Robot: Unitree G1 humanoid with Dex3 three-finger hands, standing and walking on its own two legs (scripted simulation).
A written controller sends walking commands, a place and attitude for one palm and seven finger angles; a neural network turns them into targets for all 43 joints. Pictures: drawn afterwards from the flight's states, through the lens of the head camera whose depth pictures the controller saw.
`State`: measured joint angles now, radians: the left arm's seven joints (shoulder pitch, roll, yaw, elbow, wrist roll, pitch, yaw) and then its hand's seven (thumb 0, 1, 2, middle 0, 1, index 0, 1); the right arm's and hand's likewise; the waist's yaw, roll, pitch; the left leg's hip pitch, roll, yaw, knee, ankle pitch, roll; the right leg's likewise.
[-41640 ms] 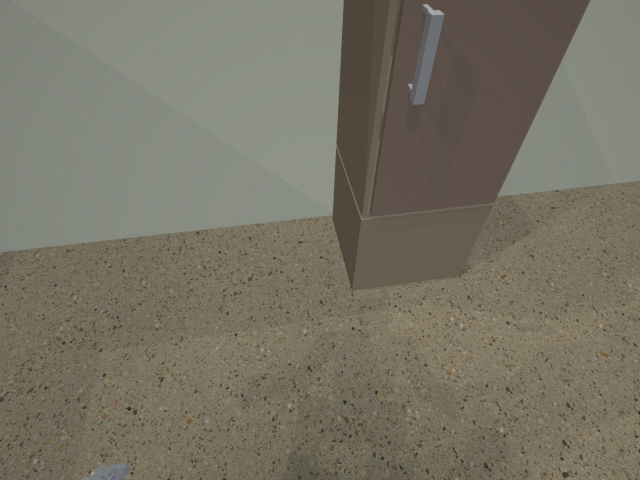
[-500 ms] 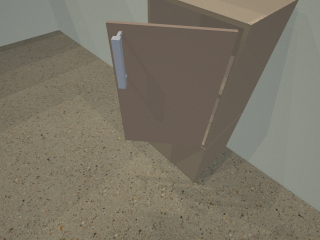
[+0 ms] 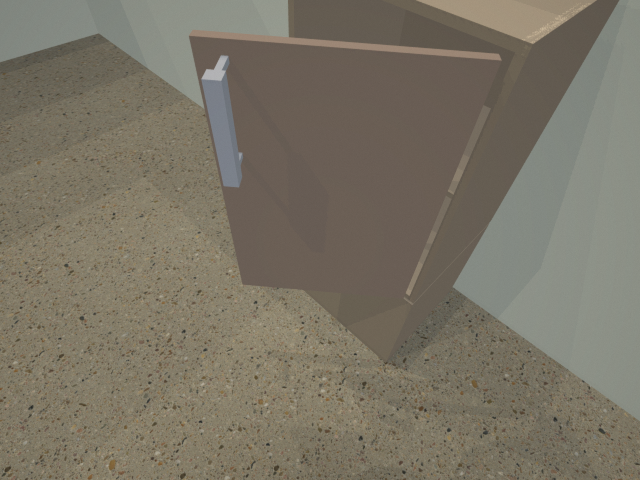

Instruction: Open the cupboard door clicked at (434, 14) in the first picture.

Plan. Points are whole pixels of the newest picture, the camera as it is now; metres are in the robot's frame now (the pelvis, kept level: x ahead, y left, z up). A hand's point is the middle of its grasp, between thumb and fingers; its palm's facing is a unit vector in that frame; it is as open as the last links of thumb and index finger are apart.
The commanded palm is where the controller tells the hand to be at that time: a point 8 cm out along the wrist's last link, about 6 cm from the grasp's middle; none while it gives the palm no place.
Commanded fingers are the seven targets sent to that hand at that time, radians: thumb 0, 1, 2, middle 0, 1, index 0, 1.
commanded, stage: come to a stop and stand still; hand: left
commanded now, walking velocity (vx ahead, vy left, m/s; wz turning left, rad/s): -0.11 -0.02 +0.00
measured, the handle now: (228, 125) +0.54 +0.18 +0.14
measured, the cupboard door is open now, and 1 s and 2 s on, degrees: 40 40 40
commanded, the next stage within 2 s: look again from close up in 2.00 s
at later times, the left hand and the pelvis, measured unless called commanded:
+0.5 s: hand out of the picture -0.02 +0.20 -0.17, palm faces +0.02 -0.97 -0.23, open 7.4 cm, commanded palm none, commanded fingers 0.00 0.90 0.90 -0.20 -0.30 -0.20 -0.30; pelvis -0.09 +0.00 -0.01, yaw +0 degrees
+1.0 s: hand out of the picture -0.20 +0.18 -0.18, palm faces +0.09 -0.98 -0.16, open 7.4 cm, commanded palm none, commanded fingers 0.00 0.90 0.90 -0.20 -0.30 -0.20 -0.30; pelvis -0.16 +0.01 +0.00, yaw +3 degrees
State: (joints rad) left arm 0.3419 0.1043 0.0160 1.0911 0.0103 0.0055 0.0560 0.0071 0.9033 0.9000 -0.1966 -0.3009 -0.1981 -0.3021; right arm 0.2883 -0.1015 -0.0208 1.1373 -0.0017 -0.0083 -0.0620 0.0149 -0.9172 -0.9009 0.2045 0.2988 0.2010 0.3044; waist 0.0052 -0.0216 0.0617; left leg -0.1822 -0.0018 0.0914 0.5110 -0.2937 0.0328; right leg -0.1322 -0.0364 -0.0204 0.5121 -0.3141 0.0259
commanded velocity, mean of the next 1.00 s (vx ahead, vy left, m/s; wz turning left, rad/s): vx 0.00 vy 0.00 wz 0.00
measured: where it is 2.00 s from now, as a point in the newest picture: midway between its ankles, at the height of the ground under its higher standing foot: outside the picture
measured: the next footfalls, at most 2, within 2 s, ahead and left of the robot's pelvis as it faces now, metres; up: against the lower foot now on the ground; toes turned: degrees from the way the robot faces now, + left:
left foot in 1.18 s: -0.07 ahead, +0.10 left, +0.00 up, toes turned +3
right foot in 1.48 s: -0.26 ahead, -0.05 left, +0.00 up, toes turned -4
